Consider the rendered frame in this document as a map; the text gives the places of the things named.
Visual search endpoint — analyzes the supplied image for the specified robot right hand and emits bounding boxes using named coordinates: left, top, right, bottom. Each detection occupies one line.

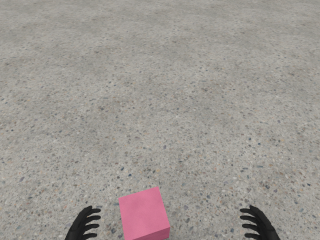
left=240, top=205, right=280, bottom=240

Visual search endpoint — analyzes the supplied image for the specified robot left hand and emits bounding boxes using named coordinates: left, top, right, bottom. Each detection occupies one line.
left=64, top=205, right=101, bottom=240

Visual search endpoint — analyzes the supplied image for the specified carton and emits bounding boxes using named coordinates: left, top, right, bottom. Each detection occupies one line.
left=118, top=186, right=170, bottom=240

